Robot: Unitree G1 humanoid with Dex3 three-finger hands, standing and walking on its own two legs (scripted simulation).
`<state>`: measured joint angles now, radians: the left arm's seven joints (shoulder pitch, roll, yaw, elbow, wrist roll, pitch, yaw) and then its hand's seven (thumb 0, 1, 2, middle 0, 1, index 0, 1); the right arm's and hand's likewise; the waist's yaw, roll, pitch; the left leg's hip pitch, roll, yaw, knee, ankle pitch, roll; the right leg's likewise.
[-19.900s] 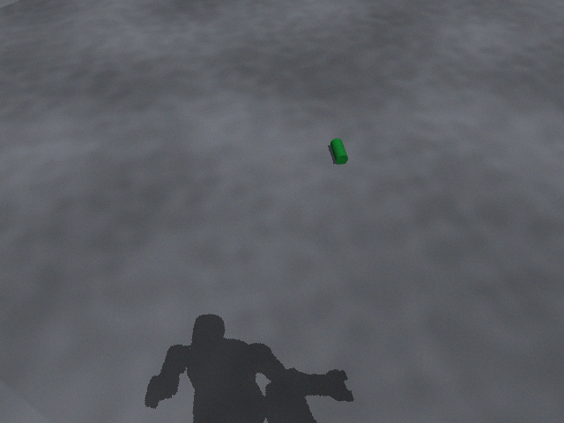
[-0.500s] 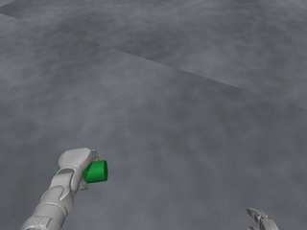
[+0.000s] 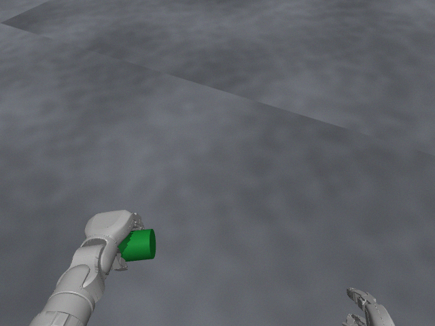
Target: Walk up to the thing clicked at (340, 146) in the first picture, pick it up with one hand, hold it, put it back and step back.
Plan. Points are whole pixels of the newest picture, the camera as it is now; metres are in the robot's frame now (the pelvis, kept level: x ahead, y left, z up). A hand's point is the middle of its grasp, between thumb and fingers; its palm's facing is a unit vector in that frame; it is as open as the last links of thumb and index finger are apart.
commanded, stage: hold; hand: left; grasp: from above
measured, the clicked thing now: (121, 246) +0.29 +0.23 -0.08
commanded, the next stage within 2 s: crouch in 0.92 s
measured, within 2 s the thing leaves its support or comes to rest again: neither
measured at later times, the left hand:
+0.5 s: hand (116, 246) +0.28 +0.22 -0.04, palm faces -0.47 -0.07 -0.88, open 9.0 cm
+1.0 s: hand (117, 243) +0.29 +0.22 -0.04, palm faces -0.47 -0.07 -0.88, open 9.0 cm
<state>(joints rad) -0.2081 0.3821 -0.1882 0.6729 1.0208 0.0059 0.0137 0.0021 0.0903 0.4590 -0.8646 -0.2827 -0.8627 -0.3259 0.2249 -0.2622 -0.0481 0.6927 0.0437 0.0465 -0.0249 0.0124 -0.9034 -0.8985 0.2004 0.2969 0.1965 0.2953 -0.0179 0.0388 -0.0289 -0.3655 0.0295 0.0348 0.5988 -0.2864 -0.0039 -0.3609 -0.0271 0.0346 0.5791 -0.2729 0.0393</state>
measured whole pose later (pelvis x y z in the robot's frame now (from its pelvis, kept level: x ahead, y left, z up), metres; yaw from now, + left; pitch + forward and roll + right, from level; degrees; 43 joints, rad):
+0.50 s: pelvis +0.00 +0.00 +0.00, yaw +0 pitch +1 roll +0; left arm -0.20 0.39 -0.19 0.61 1.01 0.00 -0.03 0.00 0.10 0.42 -0.87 -0.28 -0.87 -0.33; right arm 0.19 -0.26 -0.04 0.68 0.05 0.05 -0.04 0.01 -0.91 -0.90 0.20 0.30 0.20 0.30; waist 0.00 0.05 -0.01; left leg -0.31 0.03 0.03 0.54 -0.26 -0.01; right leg -0.31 -0.03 0.03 0.53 -0.25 0.04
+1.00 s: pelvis +0.00 -0.01 +0.01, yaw +0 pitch +1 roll +0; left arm -0.21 0.39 -0.20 0.64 1.01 0.00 -0.02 0.00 0.08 0.48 -0.86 -0.31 -0.86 -0.36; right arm 0.20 -0.26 -0.04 0.69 0.05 0.06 -0.04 0.01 -0.91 -0.90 0.20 0.30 0.20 0.30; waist 0.00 0.05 0.00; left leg -0.28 0.03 0.03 0.51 -0.25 -0.01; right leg -0.28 -0.03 0.03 0.51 -0.25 0.03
